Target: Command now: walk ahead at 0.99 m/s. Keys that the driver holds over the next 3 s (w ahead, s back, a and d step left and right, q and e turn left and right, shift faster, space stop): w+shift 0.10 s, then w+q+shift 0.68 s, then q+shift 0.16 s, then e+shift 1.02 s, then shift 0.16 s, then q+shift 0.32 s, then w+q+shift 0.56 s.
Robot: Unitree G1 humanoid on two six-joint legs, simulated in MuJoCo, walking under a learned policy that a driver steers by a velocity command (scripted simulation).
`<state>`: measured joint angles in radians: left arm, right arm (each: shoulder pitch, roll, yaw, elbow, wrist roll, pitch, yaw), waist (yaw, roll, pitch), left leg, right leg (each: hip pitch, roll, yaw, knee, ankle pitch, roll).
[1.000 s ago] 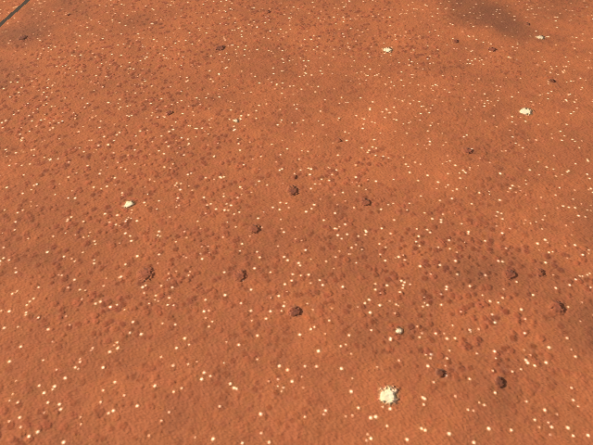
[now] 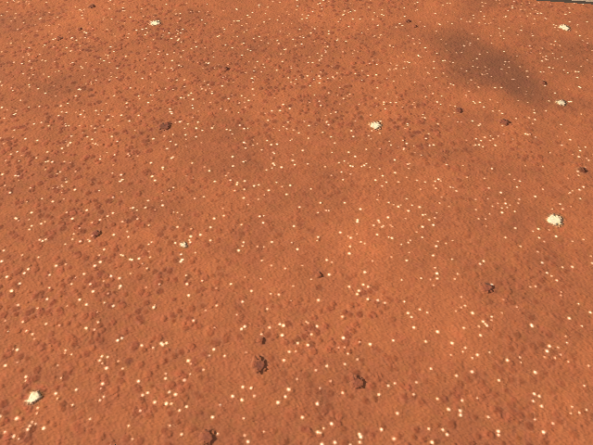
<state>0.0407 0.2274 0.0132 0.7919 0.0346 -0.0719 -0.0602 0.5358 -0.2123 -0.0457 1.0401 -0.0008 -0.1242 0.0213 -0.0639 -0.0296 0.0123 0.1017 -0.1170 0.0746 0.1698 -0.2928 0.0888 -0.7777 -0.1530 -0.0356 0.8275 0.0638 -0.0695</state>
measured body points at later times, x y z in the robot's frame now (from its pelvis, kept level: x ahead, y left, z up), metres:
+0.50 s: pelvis +0.49 -0.01 -0.01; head +0.51 +0.00 +0.44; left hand +0.37 +0.22 -0.15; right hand +0.73 -0.20 -0.11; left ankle +0.66 +0.14 -0.67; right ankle +0.34 -0.10 -0.74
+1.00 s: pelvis +0.94 +0.13 -0.02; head +0.97 +0.18 +0.42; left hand +1.04 +0.48 -0.06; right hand +1.10 -0.12 -0.13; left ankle +0.75 +0.08 -0.73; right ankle +1.19 +0.17 -0.73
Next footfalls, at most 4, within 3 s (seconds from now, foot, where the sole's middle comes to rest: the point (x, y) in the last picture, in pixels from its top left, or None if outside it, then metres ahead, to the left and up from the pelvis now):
0.16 right None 0.38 -0.10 -0.77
0.62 left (250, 332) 0.78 0.10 -0.77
1.00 right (216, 207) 1.21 0.20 -0.77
1.40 left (157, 243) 1.09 0.36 -0.77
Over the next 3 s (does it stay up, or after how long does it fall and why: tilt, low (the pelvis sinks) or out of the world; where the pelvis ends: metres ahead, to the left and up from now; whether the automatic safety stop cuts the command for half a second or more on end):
stays up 1.27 0.26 -0.03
